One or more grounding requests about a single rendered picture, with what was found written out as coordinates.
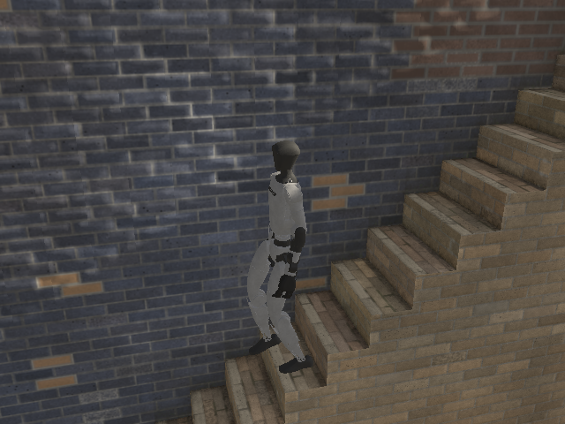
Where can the stairs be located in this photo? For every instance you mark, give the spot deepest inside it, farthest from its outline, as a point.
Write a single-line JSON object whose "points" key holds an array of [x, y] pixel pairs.
{"points": [[455, 316]]}

